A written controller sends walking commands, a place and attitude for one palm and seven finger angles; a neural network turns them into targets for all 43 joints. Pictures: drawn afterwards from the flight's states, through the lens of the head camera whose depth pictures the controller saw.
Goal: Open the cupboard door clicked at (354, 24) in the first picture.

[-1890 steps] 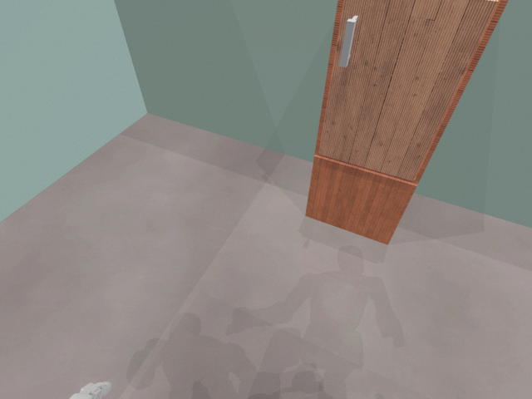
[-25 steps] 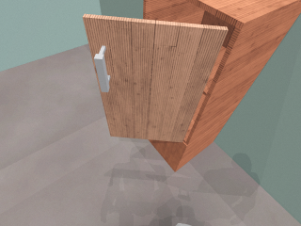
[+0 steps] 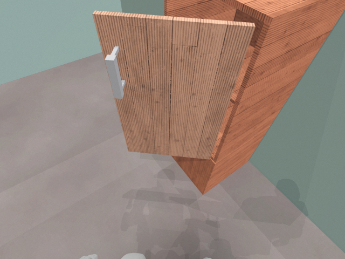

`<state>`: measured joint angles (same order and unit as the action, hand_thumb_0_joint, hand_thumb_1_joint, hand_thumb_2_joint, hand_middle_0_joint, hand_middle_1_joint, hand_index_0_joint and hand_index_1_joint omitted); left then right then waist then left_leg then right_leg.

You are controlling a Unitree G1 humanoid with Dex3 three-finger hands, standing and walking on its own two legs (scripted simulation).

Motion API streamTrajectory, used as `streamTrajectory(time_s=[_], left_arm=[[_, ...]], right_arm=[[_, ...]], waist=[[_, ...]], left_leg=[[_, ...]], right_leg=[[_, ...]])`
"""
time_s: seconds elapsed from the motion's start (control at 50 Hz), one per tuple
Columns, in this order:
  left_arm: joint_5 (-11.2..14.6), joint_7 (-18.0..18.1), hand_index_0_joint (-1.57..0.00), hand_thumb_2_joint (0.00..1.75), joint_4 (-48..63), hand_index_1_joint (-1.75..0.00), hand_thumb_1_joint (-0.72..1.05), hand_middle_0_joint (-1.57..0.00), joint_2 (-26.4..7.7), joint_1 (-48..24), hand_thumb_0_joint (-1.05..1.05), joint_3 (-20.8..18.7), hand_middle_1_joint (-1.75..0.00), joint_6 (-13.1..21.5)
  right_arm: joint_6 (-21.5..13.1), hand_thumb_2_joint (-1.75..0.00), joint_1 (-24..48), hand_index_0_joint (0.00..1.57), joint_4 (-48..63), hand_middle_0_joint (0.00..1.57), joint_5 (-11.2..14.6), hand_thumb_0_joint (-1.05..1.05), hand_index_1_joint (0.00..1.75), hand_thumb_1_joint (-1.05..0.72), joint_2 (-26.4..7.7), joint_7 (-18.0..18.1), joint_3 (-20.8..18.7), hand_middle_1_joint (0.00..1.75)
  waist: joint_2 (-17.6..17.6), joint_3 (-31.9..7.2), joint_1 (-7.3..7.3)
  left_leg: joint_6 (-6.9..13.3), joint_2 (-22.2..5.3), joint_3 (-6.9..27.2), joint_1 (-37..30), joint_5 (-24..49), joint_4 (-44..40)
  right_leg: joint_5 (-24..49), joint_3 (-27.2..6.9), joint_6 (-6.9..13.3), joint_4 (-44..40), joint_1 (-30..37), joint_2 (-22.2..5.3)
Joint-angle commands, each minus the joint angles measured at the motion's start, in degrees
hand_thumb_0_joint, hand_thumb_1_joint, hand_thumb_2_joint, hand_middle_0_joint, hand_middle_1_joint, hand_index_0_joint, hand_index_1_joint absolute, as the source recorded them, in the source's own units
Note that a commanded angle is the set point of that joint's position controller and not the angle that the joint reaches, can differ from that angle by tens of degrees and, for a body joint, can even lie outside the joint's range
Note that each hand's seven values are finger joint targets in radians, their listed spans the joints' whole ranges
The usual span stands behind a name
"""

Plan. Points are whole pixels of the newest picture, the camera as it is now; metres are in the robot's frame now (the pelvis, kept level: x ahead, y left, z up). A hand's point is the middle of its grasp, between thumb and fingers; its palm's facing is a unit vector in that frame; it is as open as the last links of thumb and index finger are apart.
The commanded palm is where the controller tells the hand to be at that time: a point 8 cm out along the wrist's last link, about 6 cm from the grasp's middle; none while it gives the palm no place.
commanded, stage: come to a stop and stand still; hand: left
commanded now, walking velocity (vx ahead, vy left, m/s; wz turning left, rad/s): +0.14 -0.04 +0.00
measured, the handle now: (117, 73) +0.54 +0.20 +0.12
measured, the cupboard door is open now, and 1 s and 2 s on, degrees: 49 49 49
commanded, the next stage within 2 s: look again from close up in 0.36 s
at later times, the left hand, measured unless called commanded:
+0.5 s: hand out of the picture +0.00 +0.19 -0.17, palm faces -0.03 -0.98 -0.21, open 7.3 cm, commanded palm none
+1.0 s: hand out of the picture +0.00 +0.15 -0.16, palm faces +0.01 -0.98 -0.22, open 7.3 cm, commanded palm none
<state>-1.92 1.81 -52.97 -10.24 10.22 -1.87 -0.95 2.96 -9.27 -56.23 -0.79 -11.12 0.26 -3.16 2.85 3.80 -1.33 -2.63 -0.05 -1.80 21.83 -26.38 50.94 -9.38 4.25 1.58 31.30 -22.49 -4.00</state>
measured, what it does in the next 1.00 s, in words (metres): steps on the spot: left foot, then right foot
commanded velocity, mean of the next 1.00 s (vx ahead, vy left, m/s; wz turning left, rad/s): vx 0.04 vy -0.05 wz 0.00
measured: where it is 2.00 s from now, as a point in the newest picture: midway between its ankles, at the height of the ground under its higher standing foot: outside the picture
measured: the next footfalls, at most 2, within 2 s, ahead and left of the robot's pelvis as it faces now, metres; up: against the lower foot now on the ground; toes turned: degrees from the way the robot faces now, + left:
left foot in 0.08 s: +0.02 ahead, +0.09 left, +0.00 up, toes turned +1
right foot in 0.50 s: +0.01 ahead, -0.11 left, +0.00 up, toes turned -2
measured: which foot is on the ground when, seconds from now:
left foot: up 0.00-0.06, down 0.08-1.00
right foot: down 0.00-0.08, up 0.10-0.48, down 0.50-1.00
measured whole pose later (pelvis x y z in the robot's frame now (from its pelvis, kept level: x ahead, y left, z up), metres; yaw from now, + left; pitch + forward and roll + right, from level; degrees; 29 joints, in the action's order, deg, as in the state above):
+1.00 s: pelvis -0.01 -0.03 +0.01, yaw -1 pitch -1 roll +1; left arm -0.6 1.9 -62.3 -8.1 17.6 0.5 1.5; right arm -1.1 -15.4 -62.3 -0.8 -9.8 1.8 0.0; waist -1.6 -0.1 0.6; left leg 0.0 -0.7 -3.3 10.8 -15.5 27.3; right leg -17.3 2.6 2.9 28.5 -10.3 1.4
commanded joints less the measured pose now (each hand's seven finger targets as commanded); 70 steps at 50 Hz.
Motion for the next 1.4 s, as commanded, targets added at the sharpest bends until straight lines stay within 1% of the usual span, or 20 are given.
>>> streamTrajectory(time_s=[0.0,0.06,0.08,0.38,0.42,0.44,0.48,0.52,0.58,0.68,0.8,1.0,1.02,1.04,1.06,1.08,1.1,1.18,1.24,1.38], left_arm=[[0.1,0.6,-0.2,0.9,2.5,-0.3,0.9,-0.2,-12.0,1.8,0.0,-3.3,-0.3,-0.4],[1.1,0.0,-0.2,0.9,3.5,-0.3,0.9,-0.2,-3.0,1.3,0.0,-1.0,-0.3,-1.2],[0.7,-0.3,-0.2,0.9,4.3,-0.3,0.9,-0.2,-4.4,-0.2,0.0,-1.2,-0.3,-1.1],[0.8,-1.9,-0.2,0.9,-1.6,-0.3,0.9,-0.2,-1.2,2.2,0.0,-0.4,-0.3,0.6],[1.1,-1.6,-0.2,0.9,-3.2,-0.3,0.9,-0.2,-0.3,5.4,0.0,-0.4,-0.3,1.2],[0.8,0.7,-0.2,0.9,-9.1,-0.3,0.9,-0.2,-3.5,14.1,0.0,0.5,-0.3,1.8],[0.7,0.3,-0.2,0.9,-5.5,-0.3,0.9,-0.2,-8.1,12.9,0.0,-0.2,-0.3,3.5],[0.1,0.2,-0.2,0.9,-4.8,-0.3,0.9,-0.2,-8.2,7.7,0.0,0.2,-0.3,3.8],[1.0,1.4,-0.2,0.9,-4.6,-0.3,0.9,-0.2,-5.4,4.3,0.0,-0.2,-0.3,4.0],[1.1,0.9,-0.2,0.9,-5.0,-0.3,0.9,-0.2,-2.5,7.1,0.0,0.7,-0.3,2.0],[1.2,0.5,-0.2,0.9,-7.1,-0.3,0.9,-0.2,-3.4,9.0,0.0,1.2,-0.3,3.3],[1.2,0.6,-0.2,0.9,-7.6,-0.3,0.9,-0.2,-5.0,10.6,0.0,0.9,-0.3,3.6],[0.9,2.9,-0.2,0.9,-9.7,-0.3,0.9,-0.2,-5.9,16.4,0.0,0.4,-0.3,4.1],[13.4,1.4,-0.2,0.89,77.3,-0.32,0.88,-0.2,-18.6,-28.6,0.0,-4.4,-0.32,17.4],[9.0,3.5,-0.2,0.88,63.8,-0.33,0.85,-0.2,-15.9,-5.1,0.0,-5.9,-0.33,14.6],[10.1,6.4,-0.21,0.87,61.5,-0.34,0.83,-0.21,-12.5,-3.6,0.0,-3.3,-0.34,11.7],[10.3,6.1,-0.21,0.86,46.8,-0.36,0.81,-0.21,0.7,13.7,0.0,1.9,-0.36,5.9],[12.7,0.8,-0.21,0.82,52.9,-0.42,0.71,-0.21,-4.8,8.4,0.0,-3.7,-0.42,15.1],[14.8,-8.1,-0.22,0.79,37.9,-0.47,0.64,-0.22,-0.6,19.6,0.0,-5.8,-0.47,25.2],[19.7,-26.1,-0.23,0.72,49.9,-0.57,0.48,-0.23,-14.8,18.5,0.0,-19.2,-0.57,29.2]], right_arm=[[-1.9,-0.9,-11.5,0.2,0.7,0.2,0.2,0.0,0.3,-0.9,-0.8,-0.1,0.5,0.3],[-2.5,-0.9,-12.2,0.2,1.5,0.2,-1.2,0.0,0.3,-0.9,-8.5,0.8,-0.4,0.3],[-2.4,-0.9,-9.0,0.2,3.2,0.2,-1.5,0.0,0.3,-0.9,-9.1,0.9,-0.2,0.3],[-4.8,-0.9,-17.4,0.2,-3.7,0.2,-1.4,0.0,0.3,-0.9,-5.7,2.4,0.9,0.3],[-4.5,-0.9,-17.2,0.2,-4.4,0.2,-1.2,0.0,0.3,-0.9,-5.8,2.3,0.9,0.3],[-5.0,-0.9,-5.1,0.2,-1.4,0.2,0.1,0.0,0.3,-0.9,-9.3,1.6,0.1,0.3],[-3.8,-0.9,-7.3,0.2,2.2,0.2,-1.3,0.0,0.3,-0.9,0.8,-0.2,2.1,0.3],[-4.2,-0.9,-13.6,0.2,0.4,0.2,-0.9,0.0,0.3,-0.9,1.1,-0.9,1.6,0.3],[-4.1,-0.9,-15.4,0.2,-0.7,0.2,-0.6,0.0,0.3,-0.9,0.1,0.0,1.8,0.3],[-4.7,-0.9,-12.3,0.2,-2.6,0.2,-0.9,0.0,0.3,-0.9,-2.4,1.1,2.4,0.3],[-4.7,-0.9,-11.9,0.2,-3.6,0.2,-0.2,0.0,0.3,-0.9,-0.8,1.7,2.8,0.3],[-4.7,-0.9,-9.4,0.2,-5.2,0.2,0.0,0.0,0.3,-0.9,-2.2,1.6,2.9,0.3],[-4.6,-0.9,-2.9,0.2,-1.2,0.2,0.6,0.0,0.3,-0.9,-4.2,1.2,2.2,0.3],[-13.5,-0.9,-3.9,0.2,18.3,0.2,3.6,0.0,0.3,-0.9,-14.5,4.2,1.0,0.3],[-18.1,-0.9,0.8,0.2,14.7,0.2,2.6,0.0,0.3,-0.9,-8.6,6.3,2.6,0.3],[-19.4,-0.9,0.7,0.2,12.3,0.2,3.3,0.0,0.3,-0.9,-9.4,6.7,1.7,0.3],[-19.3,-0.9,-1.5,0.2,11.7,0.2,3.9,0.0,0.3,-0.9,-6.0,6.0,1.6,0.3],[-22.1,-0.9,-1.2,0.2,19.2,0.2,2.7,0.0,0.3,-0.9,-10.0,6.2,0.5,0.3],[-22.2,-0.9,0.5,0.2,22.5,0.2,1.2,0.0,0.3,-0.9,-9.8,4.3,-0.9,0.3],[-19.9,-0.9,3.2,0.2,34.0,0.2,2.8,0.0,0.3,-0.9,-10.5,1.6,-1.7,0.3]], waist=[[6.6,-8.1,2.52],[-22.4,-0.1,3.84],[-16.7,4.1,3.08],[-11.2,-1.6,4.17],[-10.6,-4.5,2.83],[-9.8,-2.1,-3.42],[4.2,0.1,-0.35],[-2.7,-7.4,4.12],[15.9,-8.2,4.57],[-19.4,2.5,0.98],[0.5,1.4,2.34],[-1.3,-1.4,1.93],[9.9,3.0,-1.58],[-5.3,-24.9,7.02],[-18.1,-24.1,1.23],[-20.7,-18.8,2.71],[-12.8,-11.9,3.22],[4.2,-3.5,5.16],[19.7,-2.4,0.44],[-2.5,-20.5,-3.56]], left_leg=[[1.7,2.0,-3.8,-15.2,8.4,-21.5],[9.4,-18.3,22.7,-7.9,-7.2,-43.1],[13.7,-21.8,24.3,0.4,-10.2,-45.6],[13.0,-15.2,13.4,-14.3,21.9,-37.1],[11.9,-13.9,12.6,-12.8,24.0,-33.7],[7.0,-12.0,3.1,-1.8,18.3,-22.1],[3.0,-1.3,0.2,6.5,-0.5,-6.1],[2.4,-1.2,-1.6,0.1,3.6,-2.7],[2.9,-2.6,-0.9,-5.1,6.8,-12.2],[8.0,-11.1,12.1,-1.7,15.8,-32.5],[4.4,-5.0,3.4,-7.9,18.1,-26.1],[3.7,-4.6,2.2,-10.9,19.2,-27.2],[2.2,-4.9,0.3,-3.1,13.7,-14.4],[5.5,0.3,0.8,-18.3,23.3,-24.8],[6.1,-0.3,-1.0,-22.3,28.4,-25.8],[4.2,-0.4,-0.5,-16.8,24.0,-24.9],[4.6,-1.2,1.1,-12.5,21.4,-25.6],[5.1,0.8,2.2,-3.7,14.3,-17.6],[3.4,1.3,3.0,12.2,9.4,-10.2],[3.1,3.5,-1.1,16.1,13.7,-2.2]], right_leg=[[-12.5,-12.8,5.1,-11.1,-1.0,-9.2],[-21.7,-0.9,-2.8,12.4,-11.2,3.7],[-18.3,-4.6,-1.9,18.3,-9.2,1.6],[-17.1,-1.6,-1.8,10.4,-2.6,1.9],[-14.3,-1.1,-1.6,1.0,5.1,3.3],[-2.3,-6.6,0.3,-1.8,11.5,-1.2],[-9.0,-22.4,4.8,-17.2,8.6,-12.3],[9.9,-11.4,6.5,-11.6,12.1,-7.9],[5.0,-9.0,6.1,-7.9,8.8,-5.9],[-11.4,-2.9,0.3,-0.3,7.1,2.6],[5.0,-9.6,1.7,-8.2,8.1,-2.0],[10.5,-10.0,1.4,-9.7,11.8,-2.9],[39.1,-15.5,-3.5,-10.4,11.8,-6.6],[22.6,-9.9,-0.6,-4.4,14.7,-1.7],[9.8,-7.1,1.2,-2.8,14.1,2.9],[1.9,-4.2,0.9,-4.2,10.6,2.9],[0.4,-2.4,0.4,-4.5,8.2,3.1],[-8.4,-2.1,-1.5,-4.2,-4.0,3.0],[-12.1,-5.0,-2.9,2.5,-9.2,2.2],[4.3,-11.9,-2.7,10.7,1.7,-0.6]])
